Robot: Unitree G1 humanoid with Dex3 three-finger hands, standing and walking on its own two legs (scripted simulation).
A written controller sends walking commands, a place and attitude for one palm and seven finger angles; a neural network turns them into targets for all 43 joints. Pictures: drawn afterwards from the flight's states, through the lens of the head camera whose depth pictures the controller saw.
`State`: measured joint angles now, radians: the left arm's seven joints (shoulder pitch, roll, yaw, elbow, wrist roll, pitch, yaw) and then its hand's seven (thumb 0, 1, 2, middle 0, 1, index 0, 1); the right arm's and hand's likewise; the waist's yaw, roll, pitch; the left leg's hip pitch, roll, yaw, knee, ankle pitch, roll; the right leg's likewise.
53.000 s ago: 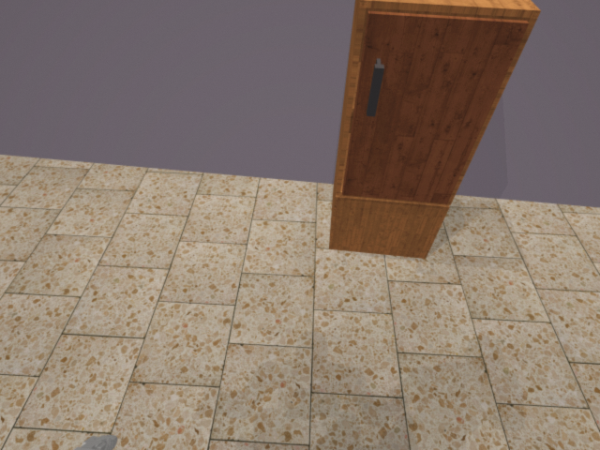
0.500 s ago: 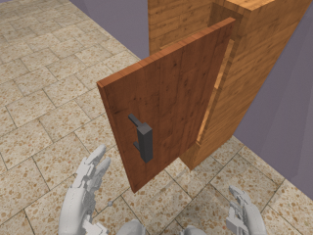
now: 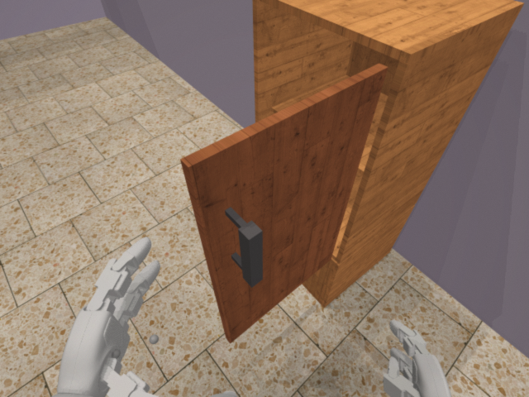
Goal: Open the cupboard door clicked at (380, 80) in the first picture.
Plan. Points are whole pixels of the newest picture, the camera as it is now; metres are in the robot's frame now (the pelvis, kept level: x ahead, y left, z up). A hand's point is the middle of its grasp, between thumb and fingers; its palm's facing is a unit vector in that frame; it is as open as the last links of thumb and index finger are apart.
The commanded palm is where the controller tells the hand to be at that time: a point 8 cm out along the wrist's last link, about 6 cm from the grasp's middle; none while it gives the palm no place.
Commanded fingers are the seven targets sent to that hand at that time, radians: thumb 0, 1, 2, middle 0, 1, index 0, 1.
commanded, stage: draw the hand back to the body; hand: left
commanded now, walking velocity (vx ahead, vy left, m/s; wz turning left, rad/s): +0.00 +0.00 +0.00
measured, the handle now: (243, 247) +0.33 +0.06 +0.07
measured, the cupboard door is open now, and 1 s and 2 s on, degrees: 92 92 92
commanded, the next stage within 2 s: step back with the hand held close in 1.22 s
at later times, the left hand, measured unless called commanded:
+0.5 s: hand (67, 298) +0.19 +0.22 +0.16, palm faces +0.28 -0.89 -0.35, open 13.2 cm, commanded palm +0.15 +0.27 +0.19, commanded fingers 0.00 0.34 0.66 -0.18 -0.30 -0.18 -0.30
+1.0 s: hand (1, 240) +0.22 +0.27 +0.23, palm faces +0.45 -0.81 -0.38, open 7.8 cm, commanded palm +0.17 +0.30 +0.24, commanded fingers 0.00 0.90 0.90 -0.20 -0.30 -0.20 -0.30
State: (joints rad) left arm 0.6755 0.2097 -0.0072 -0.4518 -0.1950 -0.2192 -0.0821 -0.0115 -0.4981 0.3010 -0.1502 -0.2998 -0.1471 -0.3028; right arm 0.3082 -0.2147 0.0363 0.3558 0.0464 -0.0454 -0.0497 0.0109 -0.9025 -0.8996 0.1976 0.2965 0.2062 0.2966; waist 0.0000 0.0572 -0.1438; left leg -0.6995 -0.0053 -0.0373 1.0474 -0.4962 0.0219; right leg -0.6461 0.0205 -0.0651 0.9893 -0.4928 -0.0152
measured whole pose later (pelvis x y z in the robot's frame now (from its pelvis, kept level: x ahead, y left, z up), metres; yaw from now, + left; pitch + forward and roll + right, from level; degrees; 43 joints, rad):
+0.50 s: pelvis +0.02 +0.01 +0.04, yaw +0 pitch +1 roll -2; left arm 0.63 0.32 0.14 -0.50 -0.05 -0.02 0.13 -0.01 0.01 0.52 -0.17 -0.30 -0.17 -0.30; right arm 0.28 -0.21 0.06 0.48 0.03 -0.07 -0.12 0.01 -0.90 -0.90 0.20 0.30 0.21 0.30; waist 0.05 0.06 -0.07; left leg -0.36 -0.02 -0.01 0.72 -0.38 0.04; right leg -0.31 0.01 -0.03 0.66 -0.36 0.01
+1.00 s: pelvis +0.02 +0.00 +0.07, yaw -1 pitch -3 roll -1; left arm 0.48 0.35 0.35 -0.43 -0.08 -0.07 0.13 0.01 0.81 0.86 -0.20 -0.30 -0.20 -0.30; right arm 0.21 -0.23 0.02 0.60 0.02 -0.09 -0.08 0.01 -0.90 -0.90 0.20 0.30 0.21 0.30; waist 0.06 0.06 0.00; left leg -0.15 -0.02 0.01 0.48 -0.28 0.03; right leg -0.12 0.01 -0.01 0.44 -0.27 0.00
